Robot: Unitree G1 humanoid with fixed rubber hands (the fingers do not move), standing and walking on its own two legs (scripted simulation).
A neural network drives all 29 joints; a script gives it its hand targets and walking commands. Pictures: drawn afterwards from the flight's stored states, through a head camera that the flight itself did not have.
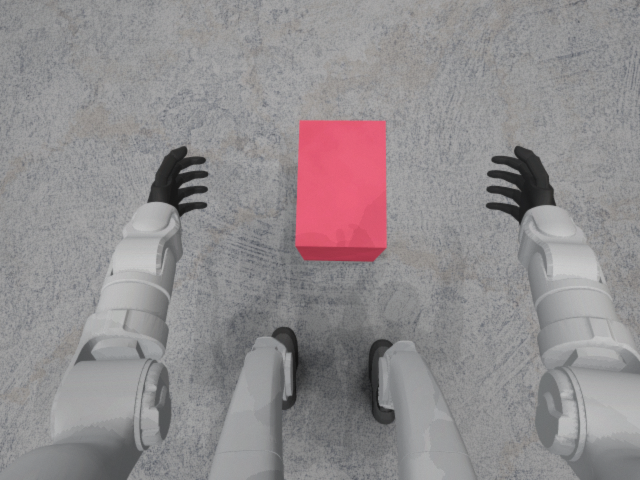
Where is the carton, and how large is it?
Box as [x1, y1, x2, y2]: [295, 120, 386, 261]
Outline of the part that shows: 300,120 295,245 304,259 372,261 386,247 385,121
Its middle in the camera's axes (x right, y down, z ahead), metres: +0.05 -0.09 +0.96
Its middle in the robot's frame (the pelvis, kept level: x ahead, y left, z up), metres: +0.55 -0.01 -0.55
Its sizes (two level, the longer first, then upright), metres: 0.282 0.190 0.268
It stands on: the floor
